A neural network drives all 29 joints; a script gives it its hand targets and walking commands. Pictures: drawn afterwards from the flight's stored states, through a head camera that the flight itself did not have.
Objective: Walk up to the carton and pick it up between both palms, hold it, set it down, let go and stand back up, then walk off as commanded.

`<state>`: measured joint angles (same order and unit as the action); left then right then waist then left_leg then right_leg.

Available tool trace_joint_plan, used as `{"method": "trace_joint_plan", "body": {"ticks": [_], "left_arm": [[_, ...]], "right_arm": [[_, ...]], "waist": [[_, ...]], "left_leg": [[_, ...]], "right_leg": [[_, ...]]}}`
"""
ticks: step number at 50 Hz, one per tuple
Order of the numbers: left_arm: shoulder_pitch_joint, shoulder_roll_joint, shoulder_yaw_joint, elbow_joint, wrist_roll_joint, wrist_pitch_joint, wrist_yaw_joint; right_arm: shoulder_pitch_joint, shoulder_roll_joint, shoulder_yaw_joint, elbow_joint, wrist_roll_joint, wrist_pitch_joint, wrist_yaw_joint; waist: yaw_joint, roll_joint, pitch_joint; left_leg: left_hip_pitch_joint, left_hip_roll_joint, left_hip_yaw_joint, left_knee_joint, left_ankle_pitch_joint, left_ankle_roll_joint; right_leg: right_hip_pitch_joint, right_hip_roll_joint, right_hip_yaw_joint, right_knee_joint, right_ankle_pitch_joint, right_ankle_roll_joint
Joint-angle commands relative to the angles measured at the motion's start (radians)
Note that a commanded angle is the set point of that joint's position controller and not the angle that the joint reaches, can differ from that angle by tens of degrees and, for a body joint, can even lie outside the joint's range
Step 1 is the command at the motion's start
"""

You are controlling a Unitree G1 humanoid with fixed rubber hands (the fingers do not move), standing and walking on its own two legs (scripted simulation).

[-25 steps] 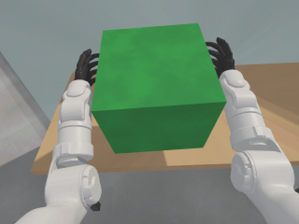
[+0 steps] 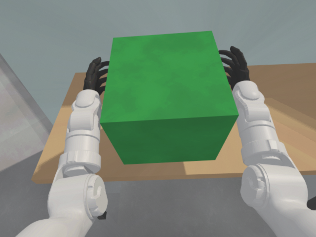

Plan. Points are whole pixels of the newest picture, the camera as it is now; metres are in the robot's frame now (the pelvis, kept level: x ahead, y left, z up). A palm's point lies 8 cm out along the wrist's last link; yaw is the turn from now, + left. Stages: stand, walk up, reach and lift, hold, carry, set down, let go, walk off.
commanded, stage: set down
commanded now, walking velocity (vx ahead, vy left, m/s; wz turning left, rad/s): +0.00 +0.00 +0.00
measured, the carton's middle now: (165, 100) +0.43 +0.00 +0.10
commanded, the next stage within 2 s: none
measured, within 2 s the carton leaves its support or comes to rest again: rests again in 1.82 s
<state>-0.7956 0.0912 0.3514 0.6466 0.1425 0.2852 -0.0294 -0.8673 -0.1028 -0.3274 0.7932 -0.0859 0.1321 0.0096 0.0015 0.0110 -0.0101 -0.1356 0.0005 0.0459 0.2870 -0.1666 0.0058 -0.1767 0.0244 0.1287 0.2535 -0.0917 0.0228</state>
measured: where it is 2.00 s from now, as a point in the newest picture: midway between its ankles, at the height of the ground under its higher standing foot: outside the picture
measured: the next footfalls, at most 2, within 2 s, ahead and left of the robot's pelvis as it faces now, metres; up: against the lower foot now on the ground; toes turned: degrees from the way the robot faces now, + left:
none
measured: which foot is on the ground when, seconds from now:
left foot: down 0.00-1.00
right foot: down 0.00-1.00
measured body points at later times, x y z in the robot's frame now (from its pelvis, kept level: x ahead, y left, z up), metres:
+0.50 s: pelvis +0.01 +0.00 +0.00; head +0.02 +0.00 +0.45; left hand +0.44 +0.18 +0.14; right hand +0.44 -0.18 +0.15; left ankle -0.01 +0.11 -0.75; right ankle +0.03 -0.13 -0.75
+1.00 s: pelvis +0.01 +0.00 +0.00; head +0.04 +0.00 +0.45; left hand +0.45 +0.18 +0.11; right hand +0.45 -0.17 +0.12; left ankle -0.01 +0.11 -0.75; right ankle +0.03 -0.13 -0.75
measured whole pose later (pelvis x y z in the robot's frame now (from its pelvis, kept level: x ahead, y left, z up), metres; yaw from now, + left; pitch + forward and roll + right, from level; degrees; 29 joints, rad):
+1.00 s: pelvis +0.01 +0.00 +0.00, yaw +0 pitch +2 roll +0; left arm -0.83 0.11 0.35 0.88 0.14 0.11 -0.05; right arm -0.80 -0.04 -0.46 0.79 -0.25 0.04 0.05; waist 0.00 0.01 0.02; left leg -0.14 -0.01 0.05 0.28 -0.18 0.01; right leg -0.18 0.02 0.13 0.25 -0.11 0.03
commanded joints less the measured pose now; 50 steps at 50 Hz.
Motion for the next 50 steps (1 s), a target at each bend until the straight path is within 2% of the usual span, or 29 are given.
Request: {"method": "trace_joint_plan", "body": {"ticks": [1,2,3,5,6,8,9,10,12,13,16,17,18,19,20,22,25,27,28,30,32,33,34,36,40,43,44,48,50], "left_arm": [[-0.603,-0.455,-0.269,-0.049,-0.029,-0.062,-0.094],[-0.608,-0.441,-0.256,-0.019,-0.021,-0.060,-0.099],[-0.601,-0.438,-0.242,-0.003,-0.014,-0.064,-0.101],[-0.610,-0.425,-0.217,-0.001,0.005,-0.075,-0.103],[-0.608,-0.419,-0.209,0.008,0.010,-0.073,-0.105],[-0.615,-0.431,-0.222,0.001,-0.004,-0.093,-0.103],[-0.636,-0.419,-0.209,0.035,-0.001,-0.096,-0.106],[-0.636,-0.418,-0.212,0.028,-0.002,-0.103,-0.107],[-0.643,-0.420,-0.216,0.046,0.000,-0.109,-0.104],[-0.630,-0.414,-0.189,0.076,0.009,-0.112,-0.109],[-0.644,-0.423,-0.202,0.064,0.017,-0.135,-0.106],[-0.623,-0.411,-0.179,0.093,0.026,-0.132,-0.111],[-0.649,-0.396,-0.173,0.115,0.021,-0.133,-0.115],[-0.634,-0.410,-0.179,0.093,0.022,-0.144,-0.114],[-0.635,-0.398,-0.160,0.102,0.033,-0.145,-0.119],[-0.649,-0.432,-0.186,0.068,0.020,-0.159,-0.110],[-0.657,-0.412,-0.165,0.125,0.030,-0.160,-0.118],[-0.633,-0.403,-0.133,0.143,0.052,-0.159,-0.125],[-0.647,-0.407,-0.152,0.131,0.040,-0.163,-0.121],[-0.659,-0.422,-0.176,0.119,0.023,-0.187,-0.112],[-0.639,-0.413,-0.147,0.163,0.041,-0.175,-0.121],[-0.637,-0.408,-0.142,0.157,0.048,-0.181,-0.125],[-0.622,-0.420,-0.140,0.164,0.051,-0.179,-0.121],[-0.602,-0.428,-0.149,0.153,0.049,-0.186,-0.118],[-0.636,-0.422,-0.148,0.176,0.044,-0.211,-0.121],[-0.618,-0.436,-0.154,0.173,0.047,-0.227,-0.121],[-0.617,-0.445,-0.163,0.163,0.049,-0.234,-0.117],[-0.616,-0.449,-0.172,0.171,0.038,-0.246,-0.118],[-0.600,-0.437,-0.148,0.194,0.057,-0.243,-0.122]], "right_arm": [[-0.464,0.505,0.238,-0.082,-0.044,-0.089,0.105],[-0.470,0.494,0.206,-0.078,-0.055,-0.087,0.104],[-0.442,0.494,0.202,-0.059,-0.076,-0.086,0.106],[-0.448,0.510,0.201,-0.067,-0.072,-0.090,0.108],[-0.449,0.510,0.191,-0.062,-0.088,-0.088,0.106],[-0.452,0.520,0.201,-0.093,-0.096,-0.100,0.106],[-0.468,0.520,0.188,-0.094,-0.108,-0.099,0.106],[-0.455,0.529,0.182,-0.080,-0.107,-0.101,0.109],[-0.474,0.531,0.182,-0.095,-0.114,-0.106,0.112],[-0.457,0.530,0.168,-0.069,-0.123,-0.100,0.113],[-0.441,0.547,0.173,-0.068,-0.139,-0.106,0.117],[-0.453,0.535,0.166,-0.077,-0.134,-0.105,0.114],[-0.447,0.526,0.144,-0.056,-0.150,-0.099,0.112],[-0.418,0.558,0.162,-0.059,-0.147,-0.105,0.112],[-0.435,0.547,0.163,-0.073,-0.141,-0.102,0.114],[-0.429,0.557,0.167,-0.076,-0.144,-0.113,0.118],[-0.438,0.539,0.123,-0.061,-0.173,-0.109,0.119],[-0.417,0.545,0.122,-0.052,-0.175,-0.102,0.120],[-0.415,0.537,0.114,-0.064,-0.186,-0.109,0.125],[-0.435,0.557,0.134,-0.081,-0.181,-0.125,0.122],[-0.426,0.533,0.107,-0.066,-0.187,-0.116,0.125],[-0.405,0.550,0.118,-0.066,-0.192,-0.117,0.124],[-0.395,0.535,0.102,-0.061,-0.196,-0.116,0.128],[-0.367,0.552,0.119,-0.060,-0.188,-0.119,0.131],[-0.404,0.563,0.106,-0.070,-0.204,-0.129,0.132],[-0.373,0.566,0.114,-0.072,-0.211,-0.134,0.128],[-0.371,0.573,0.126,-0.075,-0.208,-0.149,0.130],[-0.372,0.567,0.114,-0.071,-0.210,-0.155,0.125],[-0.344,0.567,0.104,-0.044,-0.225,-0.145,0.126]], "waist": [[-0.061,-0.038,-0.506],[-0.061,-0.030,-0.485],[-0.062,-0.050,-0.458],[-0.044,-0.047,-0.479],[-0.053,-0.047,-0.439],[-0.046,-0.050,-0.494],[-0.050,-0.061,-0.486],[-0.053,-0.046,-0.476],[-0.037,-0.047,-0.489],[-0.048,-0.056,-0.463],[-0.043,-0.046,-0.504],[-0.041,-0.053,-0.476],[-0.053,-0.064,-0.453],[-0.045,-0.052,-0.498],[-0.035,-0.050,-0.470],[-0.045,-0.032,-0.527],[-0.056,-0.054,-0.474],[-0.041,-0.050,-0.439],[-0.051,-0.029,-0.478],[-0.045,-0.041,-0.549],[-0.058,-0.040,-0.460],[-0.052,-0.043,-0.462],[-0.043,-0.039,-0.465],[-0.041,-0.020,-0.500],[-0.048,-0.038,-0.505],[-0.058,-0.039,-0.521],[-0.048,-0.026,-0.547],[-0.057,-0.028,-0.533],[-0.059,-0.035,-0.468]], "left_leg": [[0.105,-0.023,0.004,-0.020,0.220,-0.060],[0.096,-0.026,0.014,-0.020,0.206,-0.062],[0.087,-0.027,0.014,-0.033,0.176,-0.055],[0.076,-0.026,0.019,-0.032,0.177,-0.052],[0.053,-0.030,0.022,-0.044,0.140,-0.047],[0.047,-0.028,0.026,-0.037,0.180,-0.051],[0.015,-0.026,0.021,-0.044,0.152,-0.046],[0.031,-0.029,0.028,-0.047,0.142,-0.047],[0.019,-0.027,0.030,-0.048,0.142,-0.044],[0.000,-0.029,0.030,-0.054,0.116,-0.041],[0.005,-0.025,0.035,-0.051,0.157,-0.048],[-0.011,-0.029,0.033,-0.049,0.151,-0.044],[-0.039,-0.027,0.036,-0.066,0.108,-0.034],[-0.028,-0.033,0.045,-0.057,0.145,-0.039],[-0.034,-0.032,0.044,-0.063,0.130,-0.035],[0.010,-0.024,0.034,-0.044,0.194,-0.050],[-0.029,-0.022,0.042,-0.060,0.137,-0.041],[-0.041,-0.025,0.043,-0.071,0.128,-0.037],[-0.031,-0.022,0.041,-0.065,0.153,-0.044],[-0.007,-0.018,0.038,-0.033,0.211,-0.050],[-0.037,-0.021,0.037,-0.055,0.168,-0.047],[-0.043,-0.025,0.051,-0.052,0.174,-0.045],[-0.033,-0.020,0.049,-0.059,0.178,-0.049],[-0.013,-0.018,0.045,-0.035,0.235,-0.053],[-0.043,-0.017,0.047,-0.036,0.210,-0.049],[-0.029,-0.014,0.050,-0.026,0.259,-0.054],[-0.029,-0.015,0.046,-0.019,0.286,-0.057],[-0.020,-0.013,0.045,-0.013,0.288,-0.060],[-0.034,-0.017,0.049,-0.031,0.245,-0.055]], "right_leg": [[0.282,0.012,-0.205,0.032,0.236,0.022],[0.288,0.012,-0.207,0.030,0.221,0.020],[0.278,0.009,-0.210,0.022,0.203,0.021],[0.305,0.002,-0.200,0.027,0.231,0.027],[0.308,-0.002,-0.199,0.028,0.211,0.030],[0.319,0.001,-0.200,0.037,0.257,0.031],[0.319,-0.001,-0.201,0.034,0.235,0.031],[0.322,-0.002,-0.201,0.034,0.224,0.032],[0.305,-0.002,-0.201,0.041,0.224,0.031],[0.321,-0.008,-0.198,0.031,0.215,0.029],[0.326,-0.005,-0.201,0.047,0.249,0.032],[0.337,-0.009,-0.194,0.046,0.263,0.031],[0.335,-0.015,-0.197,0.038,0.231,0.036],[0.363,-0.014,-0.198,0.059,0.297,0.039],[0.361,-0.017,-0.190,0.053,0.277,0.039],[0.332,-0.005,-0.202,0.057,0.284,0.034],[0.321,-0.007,-0.202,0.044,0.255,0.033],[0.340,-0.012,-0.196,0.045,0.240,0.034],[0.323,-0.010,-0.203,0.048,0.250,0.032],[0.315,-0.009,-0.198,0.059,0.296,0.032],[0.321,-0.008,-0.202,0.045,0.268,0.031],[0.345,-0.015,-0.197,0.057,0.304,0.033],[0.321,-0.004,-0.202,0.055,0.272,0.031],[0.311,-0.008,-0.203,0.059,0.310,0.032],[0.320,-0.012,-0.195,0.061,0.315,0.032],[0.317,-0.010,-0.199,0.063,0.354,0.032],[0.330,-0.010,-0.197,0.075,0.359,0.029],[0.313,-0.007,-0.201,0.068,0.353,0.028],[0.309,-0.008,-0.199,0.056,0.319,0.031]]}}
